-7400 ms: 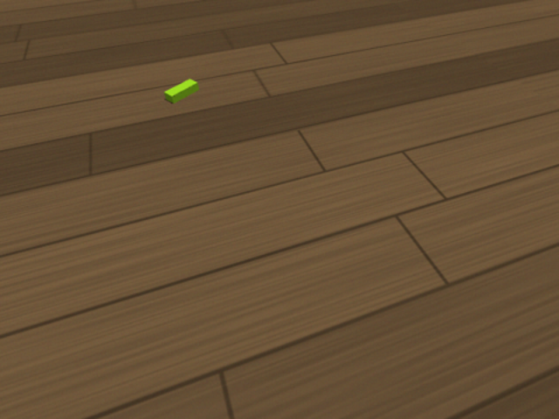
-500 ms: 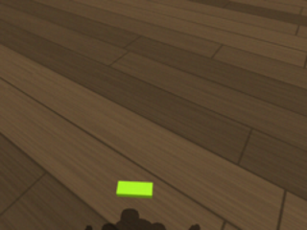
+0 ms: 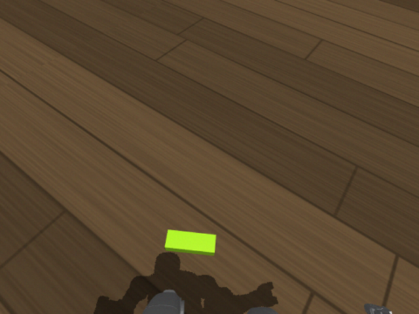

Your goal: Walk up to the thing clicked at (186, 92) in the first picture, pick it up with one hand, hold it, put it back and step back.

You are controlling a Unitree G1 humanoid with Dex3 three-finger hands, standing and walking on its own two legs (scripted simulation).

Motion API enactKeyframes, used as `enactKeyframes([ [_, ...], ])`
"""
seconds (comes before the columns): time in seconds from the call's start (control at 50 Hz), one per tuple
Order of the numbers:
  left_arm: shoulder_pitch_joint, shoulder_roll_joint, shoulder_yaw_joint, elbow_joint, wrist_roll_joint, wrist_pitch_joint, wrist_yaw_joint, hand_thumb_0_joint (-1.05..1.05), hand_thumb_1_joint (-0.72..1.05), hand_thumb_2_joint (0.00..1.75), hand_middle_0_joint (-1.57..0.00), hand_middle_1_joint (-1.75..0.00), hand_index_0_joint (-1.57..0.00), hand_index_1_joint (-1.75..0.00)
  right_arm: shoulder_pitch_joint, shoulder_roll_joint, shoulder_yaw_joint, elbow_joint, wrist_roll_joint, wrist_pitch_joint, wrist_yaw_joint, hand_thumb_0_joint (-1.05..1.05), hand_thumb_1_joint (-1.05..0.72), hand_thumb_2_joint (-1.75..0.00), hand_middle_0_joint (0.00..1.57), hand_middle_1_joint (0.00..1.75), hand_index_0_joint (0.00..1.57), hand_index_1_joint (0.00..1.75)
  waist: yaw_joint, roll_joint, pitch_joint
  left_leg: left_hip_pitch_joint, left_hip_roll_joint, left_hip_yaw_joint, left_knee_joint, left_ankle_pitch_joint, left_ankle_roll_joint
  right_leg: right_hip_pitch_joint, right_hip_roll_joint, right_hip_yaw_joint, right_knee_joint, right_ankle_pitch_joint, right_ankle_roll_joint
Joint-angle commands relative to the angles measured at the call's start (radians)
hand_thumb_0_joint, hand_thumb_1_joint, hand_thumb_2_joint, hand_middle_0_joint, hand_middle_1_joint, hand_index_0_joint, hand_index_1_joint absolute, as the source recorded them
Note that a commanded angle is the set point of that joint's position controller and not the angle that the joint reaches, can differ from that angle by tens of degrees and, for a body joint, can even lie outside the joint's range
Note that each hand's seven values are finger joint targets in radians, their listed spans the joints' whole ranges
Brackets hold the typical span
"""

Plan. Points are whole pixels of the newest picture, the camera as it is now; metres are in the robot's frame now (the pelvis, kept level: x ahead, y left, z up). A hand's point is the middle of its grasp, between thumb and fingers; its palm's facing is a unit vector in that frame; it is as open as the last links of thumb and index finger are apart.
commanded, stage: walk up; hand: left
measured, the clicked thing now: (190, 242) +0.45 +0.07 -0.73
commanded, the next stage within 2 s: stand in 1.70 s
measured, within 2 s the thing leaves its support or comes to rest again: neither
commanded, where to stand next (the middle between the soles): +0.03 -0.04 m, yaw -4 degrees
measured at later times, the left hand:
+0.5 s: hand out of the picture +0.00 +0.20 -0.16, palm faces -0.13 -0.92 -0.37, open 7.4 cm
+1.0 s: hand out of the picture +0.06 +0.28 -0.15, palm faces -0.07 -0.90 -0.44, open 7.4 cm
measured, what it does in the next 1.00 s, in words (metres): steps on the spot: right foot, then left foot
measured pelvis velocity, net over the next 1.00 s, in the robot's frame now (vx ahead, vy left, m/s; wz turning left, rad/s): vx -0.02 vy -0.02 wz -0.07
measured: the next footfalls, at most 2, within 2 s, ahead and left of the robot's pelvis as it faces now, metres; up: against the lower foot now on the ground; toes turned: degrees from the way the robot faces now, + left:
right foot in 0.40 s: -0.06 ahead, -0.21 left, +0.00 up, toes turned -5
left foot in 0.82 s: +0.08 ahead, +0.10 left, +0.00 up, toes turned -2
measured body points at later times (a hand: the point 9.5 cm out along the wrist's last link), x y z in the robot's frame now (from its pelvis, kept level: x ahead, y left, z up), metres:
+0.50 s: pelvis -0.08 -0.06 -0.02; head -0.03 -0.08 +0.42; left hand +0.01 +0.25 -0.13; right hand -0.01 -0.42 -0.13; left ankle +0.03 +0.10 -0.68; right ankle -0.10 -0.20 -0.72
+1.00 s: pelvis -0.02 -0.02 -0.01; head +0.02 -0.01 +0.44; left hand +0.07 +0.32 -0.12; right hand +0.06 -0.34 -0.10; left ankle +0.04 +0.10 -0.72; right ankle -0.04 -0.17 -0.66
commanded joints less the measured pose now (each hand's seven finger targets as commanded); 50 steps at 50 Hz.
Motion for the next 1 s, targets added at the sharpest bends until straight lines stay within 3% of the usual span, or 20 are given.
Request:
enactKeyframes([
  [0.0, 0.069, 0.178, 0.044, -0.143, -0.009, 0.037, 0.003, 0.0, 0.9, 0.9, -0.2, -0.3, -0.2, -0.3, 0.071, -0.323, -0.086, -0.103, 0.013, -0.009, -0.095, 0.0, -0.9, -0.9, 0.2, 0.3, 0.2, 0.3, -0.01, 0.048, -0.305, 0.301, 0.328, -0.294, -0.166, 0.632, 0.186, -0.25, 0.029, 0.172, 0.513, 0.035, -0.025],
  [0.12, 0.084, 0.178, 0.06, -0.203, 0.009, 0.044, -0.034, 0.0, 0.9, 0.9, -0.2, -0.3, -0.2, -0.3, 0.107, -0.293, -0.089, -0.17, -0.003, -0.022, -0.099, 0.0, -0.9, -0.9, 0.2, 0.3, 0.2, 0.3, 0.003, 0.12, -0.204, 0.142, 0.292, -0.193, -0.162, 0.38, 0.214, -0.31, 0.062, 0.162, 0.509, 0.09, 0.008],
  [0.24, 0.071, 0.169, 0.064, -0.229, 0.001, 0.042, -0.049, 0.0, 0.9, 0.9, -0.2, -0.3, -0.2, -0.3, 0.078, -0.334, -0.092, -0.221, -0.016, -0.023, -0.089, 0.0, -0.9, -0.9, 0.2, 0.3, 0.2, 0.3, -0.007, 0.227, -0.205, 0.074, 0.32, -0.19, -0.181, 0.086, 0.237, -0.261, 0.004, 0.089, 0.254, 0.059, 0.008],
  [0.32, 0.178, 0.164, 0.084, -0.187, 0.0, 0.035, -0.065, 0.0, 0.9, 0.9, -0.2, -0.3, -0.2, -0.3, -0.017, -0.363, -0.091, -0.26, -0.031, -0.002, -0.077, 0.0, -0.9, -0.9, 0.2, 0.3, 0.2, 0.3, 0.045, 0.293, -0.248, -0.089, 0.308, -0.152, -0.17, -0.094, 0.181, -0.007, -0.027, -0.036, -0.078, 0.069, -0.026],
  [0.36, 0.248, 0.17, 0.107, -0.145, 0.013, 0.018, -0.066, 0.0, 0.9, 0.9, -0.2, -0.3, -0.2, -0.3, 0.041, -0.312, -0.07, -0.248, -0.037, 0.016, -0.072, 0.0, -0.9, -0.9, 0.2, 0.3, 0.2, 0.3, 0.067, 0.101, -0.262, -0.192, 0.198, -0.057, 0.05, -0.292, 0.129, 0.115, 0.02, -0.06, -0.3, 0.1, -0.035],
  [0.38, 0.224, 0.228, 0.118, -0.163, 0.035, 0.008, -0.062, 0.0, 0.9, 0.9, -0.2, -0.3, -0.2, -0.3, 0.088, -0.214, -0.039, -0.245, -0.021, 0.026, -0.071, 0.0, -0.9, -0.9, 0.2, 0.3, 0.2, 0.3, 0.068, -0.191, -0.168, -0.373, 0.039, 0.074, 0.297, -0.475, 0.059, 0.057, -0.097, 0.217, -0.513, -0.142, -0.104],
  [0.4, 0.113, 0.34, 0.125, -0.235, 0.039, 0.001, -0.047, 0.0, 0.9, 0.9, -0.2, -0.3, -0.2, -0.3, -0.025, -0.21, -0.045, -0.28, -0.006, 0.02, -0.087, 0.0, -0.9, -0.9, 0.2, 0.3, 0.2, 0.3, 0.089, -0.311, -0.119, -0.35, -0.093, -0.033, 0.48, -0.479, 0.006, -0.177, -0.279, 0.554, -0.673, -0.126, -0.245],
  [0.42, -0.007, 0.359, 0.115, -0.267, 0.036, -0.009, -0.037, 0.0, 0.9, 0.9, -0.2, -0.3, -0.2, -0.3, -0.049, -0.254, -0.058, -0.256, -0.007, 0.017, -0.096, 0.0, -0.9, -0.9, 0.2, 0.3, 0.2, 0.3, 0.049, -0.197, -0.053, -0.273, -0.054, -0.149, 0.575, -0.401, 0.005, -0.313, -0.322, 0.605, -0.707, -0.138, -0.288],
  [0.46, -0.041, 0.236, 0.083, -0.223, 0.021, -0.05, -0.004, 0.0, 0.9, 0.9, -0.2, -0.3, -0.2, -0.3, 0.045, -0.222, -0.039, -0.192, 0.015, 0.007, -0.057, 0.0, -0.9, -0.9, 0.2, 0.3, 0.2, 0.3, -0.012, -0.047, -0.081, -0.26, -0.039, -0.167, 0.554, -0.235, 0.006, -0.159, -0.199, 0.333, -0.521, 0.055, -0.203],
  [0.48, -0.004, 0.255, 0.092, -0.203, 0.025, -0.075, 0.004, 0.0, 0.9, 0.9, -0.2, -0.3, -0.2, -0.3, 0.091, -0.226, -0.038, -0.179, 0.013, 0.011, -0.038, 0.0, -0.9, -0.9, 0.2, 0.3, 0.2, 0.3, -0.021, -0.094, -0.147, -0.283, -0.022, -0.121, 0.523, -0.199, 0.003, -0.035, -0.192, 0.315, -0.516, -0.052, -0.194],
  [0.54, 0.201, 0.305, 0.118, -0.169, 0.007, -0.134, 0.024, 0.0, 0.9, 0.9, -0.2, -0.3, -0.2, -0.3, 0.009, -0.274, -0.063, -0.239, -0.045, 0.022, 0.027, 0.0, -0.9, -0.9, 0.2, 0.3, 0.2, 0.3, 0.074, -0.087, -0.113, -0.541, 0.01, -0.173, 0.534, -0.174, -0.003, 0.279, -0.289, 0.495, -0.584, -0.273, -0.234],
  [0.64, 0.198, 0.257, 0.096, -0.19, -0.004, -0.162, 0.023, 0.0, 0.9, 0.9, -0.2, -0.3, -0.2, -0.3, 0.043, -0.225, -0.058, -0.248, -0.031, 0.007, 0.064, 0.0, -0.9, -0.9, 0.2, 0.3, 0.2, 0.3, 0.043, -0.144, -0.018, -0.362, -0.008, -0.124, 0.327, -0.177, -0.026, 0.172, -0.254, 0.253, -0.563, 0.229, -0.233],
  [0.7, 0.166, 0.276, 0.085, -0.214, 0.005, -0.162, 0.009, 0.0, 0.9, 0.9, -0.2, -0.3, -0.2, -0.3, 0.046, -0.211, -0.063, -0.26, -0.017, 0.006, 0.081, 0.0, -0.9, -0.9, 0.2, 0.3, 0.2, 0.3, 0.028, -0.22, -0.043, -0.135, 0.005, -0.036, 0.16, -0.197, -0.005, 0.037, -0.223, 0.134, -0.571, 0.241, -0.21],
  [0.78, 0.086, 0.2, 0.038, -0.23, 0.001, -0.132, 0.004, 0.0, 0.9, 0.9, -0.2, -0.3, -0.2, -0.3, 0.248, -0.205, -0.076, -0.158, 0.004, -0.016, 0.047, 0.0, -0.9, -0.9, 0.2, 0.3, 0.2, 0.3, -0.083, -0.061, -0.126, 0.343, -0.075, 0.046, -0.074, -0.017, 0.011, -0.194, -0.132, -0.028, -0.227, 0.469, -0.129],
  [0.8, 0.121, 0.13, 0.012, -0.227, -0.013, -0.12, 0.007, 0.0, 0.9, 0.9, -0.2, -0.3, -0.2, -0.3, 0.31, -0.231, -0.083, -0.147, -0.002, -0.026, 0.028, 0.0, -0.9, -0.9, 0.2, 0.3, 0.2, 0.3, -0.111, 0.084, -0.167, 0.423, -0.043, -0.021, -0.123, -0.006, 0.023, -0.249, -0.069, -0.088, 0.001, 0.424, -0.09],
  [0.82, 0.122, 0.069, -0.005, -0.259, -0.024, -0.119, 0.01, 0.0, 0.9, 0.9, -0.2, -0.3, -0.2, -0.3, 0.34, -0.329, -0.094, -0.174, -0.018, -0.04, 0.014, 0.0, -0.9, -0.9, 0.2, 0.3, 0.2, 0.3, -0.106, 0.274, -0.172, 0.405, 0.248, -0.504, -0.249, 0.032, 0.123, -0.393, 0.07, -0.049, 0.193, 0.075, -0.035],
  [0.84, 0.113, 0.174, 0.017, -0.231, -0.029, -0.105, 0.031, 0.0, 0.9, 0.9, -0.2, -0.3, -0.2, -0.3, 0.307, -0.397, -0.101, -0.193, 0.014, -0.04, 0.015, 0.0, -0.9, -0.9, 0.2, 0.3, 0.2, 0.3, -0.094, 0.168, -0.196, 0.266, 0.401, -0.711, -0.304, 0.043, 0.288, -0.329, 0.046, 0.049, 0.27, -0.051, -0.053],
  [0.86, 0.102, 0.208, 0.018, -0.213, -0.025, -0.097, 0.035, 0.0, 0.9, 0.9, -0.2, -0.3, -0.2, -0.3, 0.248, -0.376, -0.098, -0.201, 0.016, -0.041, 0.01, 0.0, -0.9, -0.9, 0.2, 0.3, 0.2, 0.3, -0.06, 0.071, -0.141, 0.207, 0.39, -0.65, -0.305, 0.008, 0.304, -0.335, 0.016, 0.083, 0.329, -0.027, -0.056],
  [0.92, 0.137, 0.213, 0.042, -0.175, -0.012, -0.061, 0.014, 0.0, 0.9, 0.9, -0.2, -0.3, -0.2, -0.3, 0.203, -0.316, -0.072, -0.202, 0.018, -0.058, -0.039, 0.0, -0.9, -0.9, 0.2, 0.3, 0.2, 0.3, -0.014, 0.041, -0.071, 0.148, 0.285, -0.364, -0.191, 0.238, 0.216, -0.338, -0.049, 0.073, 0.256, 0.082, -0.044],
  [0.98, 0.099, 0.192, 0.067, -0.232, 0.006, -0.003, -0.006, 0.0, 0.9, 0.9, -0.2, -0.3, -0.2, -0.3, 0.209, -0.317, -0.074, -0.205, 0.011, -0.045, -0.086, 0.0, -0.9, -0.9, 0.2, 0.3, 0.2, 0.3, -0.016, 0.088, -0.078, 0.102, 0.291, -0.289, -0.111, 0.636, 0.251, -0.342, 0.003, 0.096, 0.364, 0.07, -0.009],
])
